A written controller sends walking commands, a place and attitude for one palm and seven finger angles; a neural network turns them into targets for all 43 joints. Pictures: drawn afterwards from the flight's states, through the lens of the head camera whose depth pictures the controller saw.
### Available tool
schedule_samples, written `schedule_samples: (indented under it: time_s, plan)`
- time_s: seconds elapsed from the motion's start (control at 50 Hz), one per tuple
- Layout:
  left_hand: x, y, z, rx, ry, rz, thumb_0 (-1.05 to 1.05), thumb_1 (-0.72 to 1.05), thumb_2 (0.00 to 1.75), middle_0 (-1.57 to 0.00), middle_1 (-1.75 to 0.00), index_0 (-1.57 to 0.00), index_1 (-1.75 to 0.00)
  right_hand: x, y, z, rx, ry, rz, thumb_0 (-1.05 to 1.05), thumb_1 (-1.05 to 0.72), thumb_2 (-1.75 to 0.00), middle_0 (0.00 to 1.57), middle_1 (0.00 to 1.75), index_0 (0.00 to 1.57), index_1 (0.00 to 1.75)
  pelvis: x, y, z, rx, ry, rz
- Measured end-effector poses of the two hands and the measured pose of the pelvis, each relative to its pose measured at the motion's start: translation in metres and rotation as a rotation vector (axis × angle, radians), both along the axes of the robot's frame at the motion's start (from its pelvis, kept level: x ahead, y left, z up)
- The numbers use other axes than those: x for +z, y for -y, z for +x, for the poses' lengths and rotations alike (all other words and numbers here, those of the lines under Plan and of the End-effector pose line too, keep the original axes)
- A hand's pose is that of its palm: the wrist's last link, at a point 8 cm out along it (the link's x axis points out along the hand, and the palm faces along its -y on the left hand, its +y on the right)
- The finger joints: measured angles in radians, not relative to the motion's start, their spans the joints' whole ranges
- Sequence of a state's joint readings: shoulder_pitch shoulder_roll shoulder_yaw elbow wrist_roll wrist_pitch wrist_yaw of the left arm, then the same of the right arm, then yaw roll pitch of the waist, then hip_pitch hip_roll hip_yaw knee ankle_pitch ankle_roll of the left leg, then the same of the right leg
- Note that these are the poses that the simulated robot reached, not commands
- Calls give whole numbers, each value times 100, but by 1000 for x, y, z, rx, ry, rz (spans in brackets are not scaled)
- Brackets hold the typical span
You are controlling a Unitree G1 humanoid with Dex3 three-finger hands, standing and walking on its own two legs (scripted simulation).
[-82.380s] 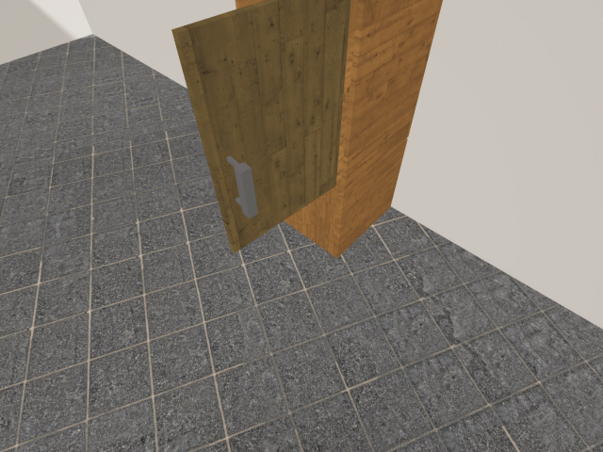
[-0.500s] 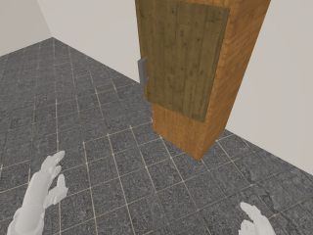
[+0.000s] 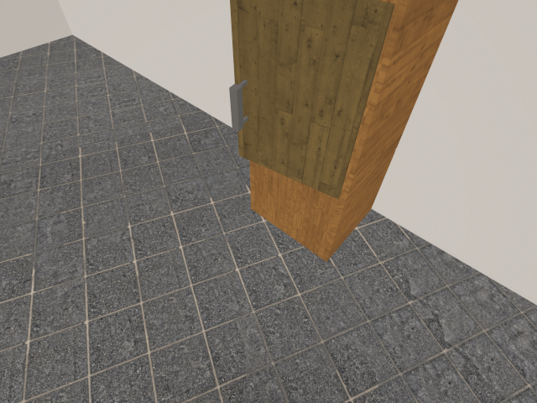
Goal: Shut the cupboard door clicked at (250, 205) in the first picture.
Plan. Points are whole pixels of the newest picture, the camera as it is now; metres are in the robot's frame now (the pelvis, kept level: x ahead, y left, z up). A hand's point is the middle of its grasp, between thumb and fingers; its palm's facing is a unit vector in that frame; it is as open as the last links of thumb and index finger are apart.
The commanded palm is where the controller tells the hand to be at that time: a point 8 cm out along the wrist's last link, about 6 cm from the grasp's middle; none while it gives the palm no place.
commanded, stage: let the arm hang, fingers relaxed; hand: left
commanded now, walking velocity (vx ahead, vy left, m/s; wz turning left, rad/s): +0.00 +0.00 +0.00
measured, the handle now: (241, 105) +0.94 +0.14 -0.10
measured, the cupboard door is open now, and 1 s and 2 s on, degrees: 9 9 9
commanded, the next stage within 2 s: look to check the result in 0.48 s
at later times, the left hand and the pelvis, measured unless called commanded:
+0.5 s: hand out of the picture +0.07 +0.21 -0.16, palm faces +0.00 -0.97 -0.26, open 7.4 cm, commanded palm none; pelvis +0.01 +0.00 +0.00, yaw +0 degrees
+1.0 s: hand out of the picture +0.08 +0.22 -0.16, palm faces +0.00 -0.95 -0.32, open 7.4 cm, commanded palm none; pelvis +0.04 -0.02 +0.01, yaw +0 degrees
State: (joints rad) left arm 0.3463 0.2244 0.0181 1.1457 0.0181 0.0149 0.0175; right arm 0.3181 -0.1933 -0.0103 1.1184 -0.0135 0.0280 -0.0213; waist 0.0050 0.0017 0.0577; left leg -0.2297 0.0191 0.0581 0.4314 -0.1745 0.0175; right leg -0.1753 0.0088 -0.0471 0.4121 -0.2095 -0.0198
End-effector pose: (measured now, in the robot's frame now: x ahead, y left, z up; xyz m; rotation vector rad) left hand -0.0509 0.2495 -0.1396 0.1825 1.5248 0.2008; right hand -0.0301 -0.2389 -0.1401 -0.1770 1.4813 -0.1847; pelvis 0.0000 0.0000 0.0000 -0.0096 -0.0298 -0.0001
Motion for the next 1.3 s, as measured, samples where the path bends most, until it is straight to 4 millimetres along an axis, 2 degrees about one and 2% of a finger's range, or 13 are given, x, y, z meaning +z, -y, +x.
schedule_samples:
  time_s: [0.08,0.28,0.42,0.64,0.84,1.1,1.3]
  plan:
    - [2,-5,18,-15,52,17,0,91,90,-20,-30,-20,-30,-3,-3,11,-1,43,11,1,-91,-89,20,30,20,30,0,-1,0,-4,1,3]
    - [4,-3,82,-63,215,15,0,90,90,-20,-30,-20,-30,0,4,52,23,152,2,1,-91,-89,20,30,20,30,1,0,4,-4,-1,10]
    - [7,-2,108,-82,262,13,0,90,90,-20,-30,-20,-30,6,17,74,41,187,-25,1,-91,-89,20,30,20,30,3,2,10,-2,0,10]
    - [12,-12,113,-83,232,45,0,90,90,-20,-30,-20,-30,13,38,95,64,185,-60,1,-91,-89,20,30,20,30,5,7,21,1,-1,11]
    - [17,-19,116,-76,208,76,0,90,90,-20,-30,-20,-30,14,48,113,80,187,-67,1,-91,-89,20,30,20,30,6,12,31,4,-2,12]
    - [19,-9,135,-83,233,75,0,90,90,-20,-30,-20,-30,15,54,132,87,207,-65,1,-91,-89,20,30,20,30,6,19,42,4,-4,14]
    - [15,2,143,-56,252,72,0,90,90,-20,-30,-20,-30,9,52,130,91,181,-53,1,-91,-89,20,30,20,30,3,24,45,32,-10,18]
